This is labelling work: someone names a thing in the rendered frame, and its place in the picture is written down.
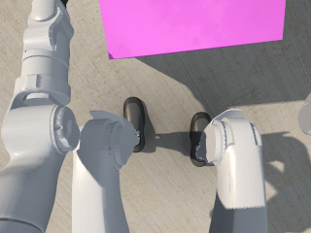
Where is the left robot upper arm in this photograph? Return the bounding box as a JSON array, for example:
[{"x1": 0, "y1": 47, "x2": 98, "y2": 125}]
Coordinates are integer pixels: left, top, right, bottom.
[{"x1": 0, "y1": 104, "x2": 80, "y2": 233}]

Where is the right robot upper arm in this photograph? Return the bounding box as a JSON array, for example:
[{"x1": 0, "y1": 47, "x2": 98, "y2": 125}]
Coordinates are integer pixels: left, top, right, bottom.
[{"x1": 298, "y1": 92, "x2": 311, "y2": 136}]

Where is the robot left forearm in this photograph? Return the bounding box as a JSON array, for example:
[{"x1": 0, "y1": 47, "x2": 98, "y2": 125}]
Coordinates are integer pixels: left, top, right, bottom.
[{"x1": 1, "y1": 0, "x2": 75, "y2": 150}]

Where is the robot right foot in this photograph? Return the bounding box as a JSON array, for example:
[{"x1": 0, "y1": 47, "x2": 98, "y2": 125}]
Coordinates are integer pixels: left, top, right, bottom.
[{"x1": 190, "y1": 112, "x2": 212, "y2": 167}]

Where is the carton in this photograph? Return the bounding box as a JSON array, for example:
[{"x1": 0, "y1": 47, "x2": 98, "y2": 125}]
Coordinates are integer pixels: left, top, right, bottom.
[{"x1": 98, "y1": 0, "x2": 286, "y2": 60}]

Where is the right robot shin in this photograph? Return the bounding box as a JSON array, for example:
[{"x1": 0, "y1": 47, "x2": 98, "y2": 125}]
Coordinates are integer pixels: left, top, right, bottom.
[{"x1": 195, "y1": 109, "x2": 262, "y2": 164}]

